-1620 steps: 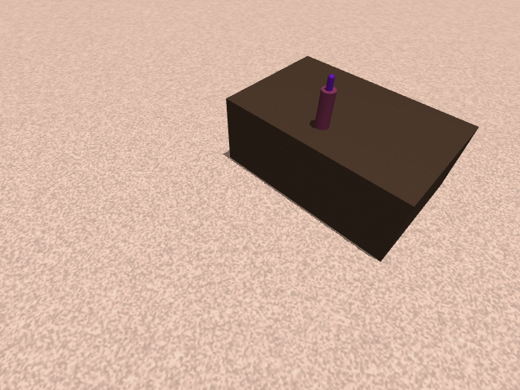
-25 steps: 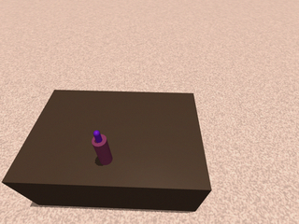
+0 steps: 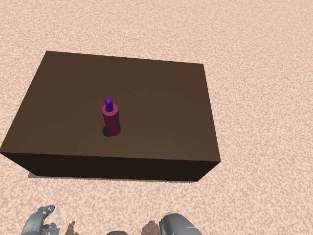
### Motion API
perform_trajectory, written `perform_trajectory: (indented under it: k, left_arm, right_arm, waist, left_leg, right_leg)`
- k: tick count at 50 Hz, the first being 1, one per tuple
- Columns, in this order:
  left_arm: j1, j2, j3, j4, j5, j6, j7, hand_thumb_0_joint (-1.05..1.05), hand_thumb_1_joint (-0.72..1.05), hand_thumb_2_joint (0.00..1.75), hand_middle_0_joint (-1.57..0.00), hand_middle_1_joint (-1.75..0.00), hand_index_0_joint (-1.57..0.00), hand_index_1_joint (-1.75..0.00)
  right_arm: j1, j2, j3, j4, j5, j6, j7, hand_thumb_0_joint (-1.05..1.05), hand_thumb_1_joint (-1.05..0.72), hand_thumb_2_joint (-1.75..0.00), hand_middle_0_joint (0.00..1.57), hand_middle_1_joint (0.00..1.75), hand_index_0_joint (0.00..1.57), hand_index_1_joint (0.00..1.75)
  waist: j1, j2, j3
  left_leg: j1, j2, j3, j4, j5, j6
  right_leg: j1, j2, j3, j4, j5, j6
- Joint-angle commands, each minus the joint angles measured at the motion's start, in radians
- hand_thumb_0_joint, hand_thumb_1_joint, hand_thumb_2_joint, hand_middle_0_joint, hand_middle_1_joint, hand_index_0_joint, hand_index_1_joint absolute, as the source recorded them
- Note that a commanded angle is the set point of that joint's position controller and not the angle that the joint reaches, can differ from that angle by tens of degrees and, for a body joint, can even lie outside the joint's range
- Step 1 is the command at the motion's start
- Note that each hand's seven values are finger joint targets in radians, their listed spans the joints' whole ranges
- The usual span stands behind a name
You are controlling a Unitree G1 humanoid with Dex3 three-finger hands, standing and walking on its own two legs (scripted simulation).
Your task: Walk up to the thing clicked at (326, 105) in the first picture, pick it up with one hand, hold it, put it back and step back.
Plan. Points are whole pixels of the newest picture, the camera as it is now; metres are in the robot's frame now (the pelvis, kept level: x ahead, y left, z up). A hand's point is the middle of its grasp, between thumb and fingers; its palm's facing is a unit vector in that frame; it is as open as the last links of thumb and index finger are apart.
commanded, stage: step back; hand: left
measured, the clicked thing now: (111, 116) +0.57 +0.17 -0.26
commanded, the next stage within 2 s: none
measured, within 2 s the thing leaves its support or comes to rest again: neither
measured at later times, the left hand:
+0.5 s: hand out of the picture +0.02 +0.25 -0.13, palm faces -0.03 -0.92 -0.40, open 7.4 cm
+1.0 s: hand out of the picture -0.17 +0.28 -0.17, palm faces -0.05 -0.93 -0.37, open 7.4 cm
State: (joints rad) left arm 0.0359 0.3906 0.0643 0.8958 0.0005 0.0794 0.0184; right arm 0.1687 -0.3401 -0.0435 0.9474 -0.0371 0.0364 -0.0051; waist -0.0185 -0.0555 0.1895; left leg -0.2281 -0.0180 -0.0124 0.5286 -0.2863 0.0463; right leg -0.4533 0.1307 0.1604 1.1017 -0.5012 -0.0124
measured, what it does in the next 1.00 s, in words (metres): walks backwards: right foot, then left foot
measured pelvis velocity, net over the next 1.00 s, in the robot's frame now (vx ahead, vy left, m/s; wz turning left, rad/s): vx -0.25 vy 0.00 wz -0.06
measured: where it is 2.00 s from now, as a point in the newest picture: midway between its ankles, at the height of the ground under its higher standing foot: outside the picture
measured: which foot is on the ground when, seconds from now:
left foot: down 0.00-0.30, up 0.32-0.62, down 0.64-1.00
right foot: up 0.00-0.24, down 0.26-0.68, up 0.70-1.00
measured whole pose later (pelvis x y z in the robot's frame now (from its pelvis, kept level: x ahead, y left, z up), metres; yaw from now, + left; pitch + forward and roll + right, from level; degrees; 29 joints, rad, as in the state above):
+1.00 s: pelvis -0.25 +0.00 -0.01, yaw -4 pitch -2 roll +0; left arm 0.21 0.41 0.09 0.84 0.02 0.08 0.00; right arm 0.10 -0.36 -0.05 0.81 -0.03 0.02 -0.01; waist 0.03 -0.05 0.19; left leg -0.34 0.04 0.02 0.57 -0.20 0.01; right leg -0.33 0.05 0.13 0.97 -0.50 0.04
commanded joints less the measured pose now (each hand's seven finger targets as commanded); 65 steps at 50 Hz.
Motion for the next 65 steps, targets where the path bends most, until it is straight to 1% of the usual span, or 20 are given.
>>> perform_trajectory:
  k: [1, 7, 13, 15, 16, 21, 27, 32, 34, 35, 39, 46, 51, 53, 54, 55, 56, 57, 60, 65]
  left_arm:
    - [0.074, 0.164, 0.051, -0.069, 0.009, -0.026, 0.013, 0.00, 0.90, 0.90, -0.20, -0.30, -0.20, -0.30]
    - [0.054, 0.152, 0.052, -0.109, 0.015, -0.041, 0.010, 0.00, 0.90, 0.90, -0.20, -0.30, -0.20, -0.30]
    - [0.202, 0.166, 0.067, -0.054, 0.031, -0.060, 0.001, 0.00, 0.90, 0.90, -0.20, -0.30, -0.20, -0.30]
    - [0.152, 0.275, 0.092, -0.086, 0.025, -0.061, -0.005, 0.00, 0.90, 0.90, -0.20, -0.30, -0.20, -0.30]
    - [0.080, 0.317, 0.096, -0.126, 0.034, -0.063, -0.004, 0.00, 0.90, 0.90, -0.20, -0.30, -0.20, -0.30]
    - [0.017, 0.197, 0.078, -0.172, 0.028, -0.065, 0.006, 0.00, 0.90, 0.90, -0.20, -0.30, -0.20, -0.30]
    - [0.116, 0.196, 0.075, -0.192, 0.036, -0.054, 0.013, 0.00, 0.90, 0.90, -0.20, -0.30, -0.20, -0.30]
    - [0.077, 0.208, 0.064, -0.213, 0.021, -0.022, -0.003, 0.00, 0.90, 0.90, -0.20, -0.30, -0.20, -0.30]
    - [0.070, 0.151, 0.057, -0.228, 0.011, -0.022, -0.003, 0.00, 0.90, 0.90, -0.20, -0.30, -0.20, -0.30]
    - [0.010, 0.190, 0.080, -0.230, 0.028, -0.022, 0.011, 0.00, 0.90, 0.90, -0.20, -0.30, -0.20, -0.30]
    - [0.156, 0.182, 0.084, -0.155, 0.006, -0.017, -0.002, 0.00, 0.90, 0.90, -0.20, -0.30, -0.20, -0.30]
    - [0.138, 0.163, 0.072, -0.168, 0.026, -0.034, -0.001, 0.00, 0.90, 0.90, -0.20, -0.30, -0.20, -0.30]
    - [0.234, 0.161, 0.069, -0.114, 0.023, -0.041, -0.015, 0.00, 0.90, 0.90, -0.20, -0.30, -0.20, -0.30]
    - [0.314, 0.170, 0.078, -0.062, 0.032, -0.047, -0.018, 0.00, 0.90, 0.90, -0.20, -0.30, -0.20, -0.30]
    - [0.309, 0.207, 0.089, -0.067, 0.041, -0.052, -0.019, 0.00, 0.90, 0.90, -0.20, -0.30, -0.20, -0.30]
    - [0.291, 0.298, 0.110, -0.087, 0.051, -0.055, -0.020, 0.00, 0.90, 0.90, -0.20, -0.30, -0.20, -0.30]
    - [0.184, 0.391, 0.124, -0.139, 0.050, -0.048, -0.020, 0.00, 0.90, 0.90, -0.20, -0.30, -0.20, -0.30]
    - [0.105, 0.369, 0.120, -0.165, 0.045, -0.050, -0.013, 0.00, 0.90, 0.90, -0.20, -0.30, -0.20, -0.30]
    - [0.002, 0.220, 0.085, -0.187, 0.041, -0.057, -0.003, 0.00, 0.90, 0.90, -0.20, -0.30, -0.20, -0.30]
    - [0.151, 0.206, 0.087, -0.186, 0.047, -0.051, 0.012, 0.00, 0.90, 0.90, -0.20, -0.30, -0.20, -0.30]
  right_arm:
    - [-0.029, -0.261, -0.069, -0.106, 0.015, -0.035, -0.040, 0.00, -0.90, -0.90, 0.20, 0.30, 0.20, 0.30]
    - [0.033, -0.273, -0.076, -0.121, 0.020, -0.023, -0.041, 0.00, -0.90, -0.90, 0.20, 0.30, 0.20, 0.30]
    - [-0.082, -0.277, -0.068, -0.160, 0.034, -0.012, -0.024, 0.00, -0.90, -0.90, 0.20, 0.30, 0.20, 0.30]
    - [-0.108, -0.216, -0.054, -0.176, 0.047, -0.010, -0.022, 0.00, -0.90, -0.90, 0.20, 0.30, 0.20, 0.30]
    - [-0.098, -0.225, -0.062, -0.163, 0.039, -0.001, -0.030, 0.00, -0.90, -0.90, 0.20, 0.30, 0.20, 0.30]
    - [0.009, -0.236, -0.049, -0.113, 0.043, -0.010, -0.026, 0.00, -0.90, -0.90, 0.20, 0.30, 0.20, 0.30]
    - [0.012, -0.223, -0.042, -0.148, 0.032, -0.024, -0.035, 0.00, -0.90, -0.90, 0.20, 0.30, 0.20, 0.30]
    - [0.106, -0.230, -0.068, -0.110, 0.008, -0.036, -0.025, 0.00, -0.90, -0.90, 0.20, 0.30, 0.20, 0.30]
    - [0.050, -0.381, -0.100, -0.129, -0.014, -0.036, -0.020, 0.00, -0.90, -0.90, 0.20, 0.30, 0.20, 0.30]
    - [0.017, -0.443, -0.110, -0.153, -0.008, -0.034, -0.016, 0.00, -0.90, -0.90, 0.20, 0.30, 0.20, 0.30]
    - [-0.128, -0.285, -0.067, -0.183, -0.007, -0.048, -0.028, 0.00, -0.90, -0.90, 0.20, 0.30, 0.20, 0.30]
    - [0.029, -0.276, -0.082, -0.172, 0.015, -0.041, -0.035, 0.00, -0.90, -0.90, 0.20, 0.30, 0.20, 0.30]
    - [-0.065, -0.326, -0.089, -0.211, 0.006, -0.020, -0.030, 0.00, -0.90, -0.90, 0.20, 0.30, 0.20, 0.30]
    - [-0.100, -0.315, -0.082, -0.214, 0.018, -0.007, -0.025, 0.00, -0.90, -0.90, 0.20, 0.30, 0.20, 0.30]
    - [-0.091, -0.280, -0.070, -0.218, 0.026, -0.003, -0.022, 0.00, -0.90, -0.90, 0.20, 0.30, 0.20, 0.30]
    - [-0.089, -0.221, -0.056, -0.236, 0.033, -0.003, -0.025, 0.00, -0.90, -0.90, 0.20, 0.30, 0.20, 0.30]
    - [-0.110, -0.236, -0.069, -0.241, 0.029, -0.001, -0.046, 0.00, -0.90, -0.90, 0.20, 0.30, 0.20, 0.30]
    - [-0.091, -0.277, -0.086, -0.214, 0.029, -0.001, -0.049, 0.00, -0.90, -0.90, 0.20, 0.30, 0.20, 0.30]
    - [0.014, -0.252, -0.063, -0.154, 0.040, -0.010, -0.033, 0.00, -0.90, -0.90, 0.20, 0.30, 0.20, 0.30]
    - [-0.008, -0.212, -0.039, -0.175, 0.025, -0.032, -0.043, 0.00, -0.90, -0.90, 0.20, 0.30, 0.20, 0.30]
  waist:
    - [0.014, 0.183, -0.247]
    - [-0.040, 0.180, -0.257]
    - [0.042, 0.118, -0.282]
    - [0.051, -0.154, -0.210]
    - [0.062, -0.239, -0.152]
    - [0.012, -0.070, -0.157]
    - [0.063, -0.131, -0.265]
    - [0.010, -0.071, -0.269]
    - [0.010, 0.284, -0.219]
    - [-0.051, 0.314, -0.180]
    - [0.082, 0.172, -0.143]
    - [-0.020, 0.212, -0.235]
    - [0.020, 0.283, -0.278]
    - [0.057, 0.234, -0.300]
    - [0.056, 0.140, -0.283]
    - [0.062, -0.137, -0.227]
    - [0.093, -0.254, -0.163]
    - [0.067, -0.246, -0.091]
    - [-0.016, -0.085, -0.128]
    - [0.077, -0.135, -0.206]
  left_leg:
    - [0.303, 0.237, -0.209, -0.053, 0.743, 0.133]
    - [0.317, 0.257, -0.207, -0.016, 0.710, 0.163]
    - [0.011, 0.210, -0.186, 0.049, 0.346, 0.085]
    - [-0.166, -0.056, -0.056, 0.291, -0.078, -0.022]
    - [-0.147, -0.087, -0.069, 0.550, -0.352, -0.046]
    - [-0.208, -0.115, -0.138, 0.655, -0.216, -0.056]
    - [-0.238, -0.023, -0.076, 0.322, -0.262, -0.076]
    - [0.066, 0.004, -0.016, -0.145, 0.141, -0.029]
    - [0.110, 0.347, -0.476, -0.235, 0.260, 0.119]
    - [-0.116, 0.459, -0.562, -0.260, 0.259, 0.257]
    - [-0.022, 0.233, -0.195, -0.154, 0.418, 0.127]
    - [0.273, 0.269, -0.194, -0.063, 0.535, 0.203]
    - [0.098, 0.278, -0.182, -0.023, 0.390, 0.162]
    - [-0.026, 0.223, -0.143, 0.045, 0.273, 0.102]
    - [-0.132, 0.158, -0.124, 0.108, 0.124, 0.055]
    - [-0.332, -0.020, -0.075, 0.285, -0.171, -0.016]
    - [-0.269, -0.072, -0.092, 0.533, -0.354, -0.054]
    - [-0.215, -0.032, -0.140, 0.642, -0.328, -0.052]
    - [-0.244, -0.107, -0.145, 0.681, -0.177, -0.041]
    - [-0.319, -0.068, -0.079, 0.477, -0.252, -0.076]
  right_leg:
    - [-0.073, -0.029, 0.020, 0.027, 0.026, 0.030]
    - [0.012, -0.086, -0.052, -0.294, 0.024, 0.034]
    - [0.341, -0.145, -0.068, -0.651, 0.375, -0.036]
    - [0.281, -0.391, 0.254, -0.749, 0.507, -0.222]
    - [0.122, -0.533, 0.394, -0.808, 0.537, -0.333]
    - [0.222, -0.324, 0.073, -0.706, 0.668, -0.193]
    - [0.485, -0.373, 0.086, -0.617, 0.752, -0.216]
    - [0.262, -0.281, 0.008, -0.476, 0.538, -0.097]
    - [-0.064, -0.030, -0.102, -0.204, -0.048, -0.011]
    - [0.026, -0.031, 0.010, 0.008, -0.184, 0.012]
    - [-0.062, -0.003, 0.071, 0.204, 0.036, -0.003]
    - [-0.079, -0.056, -0.008, -0.066, -0.009, 0.069]
    - [0.178, -0.129, -0.111, -0.466, 0.074, 0.024]
    - [0.330, -0.116, -0.152, -0.660, 0.263, -0.008]
    - [0.362, -0.168, -0.037, -0.691, 0.256, -0.034]
    - [0.335, -0.359, 0.269, -0.759, 0.205, -0.106]
    - [0.049, -0.536, 0.399, -0.842, 0.169, -0.275]
    - [-0.096, -0.555, 0.436, -0.883, 0.117, -0.291]
    - [0.098, -0.325, 0.035, -0.705, 0.481, -0.158]
    - [0.402, -0.358, 0.035, -0.609, 0.711, -0.199]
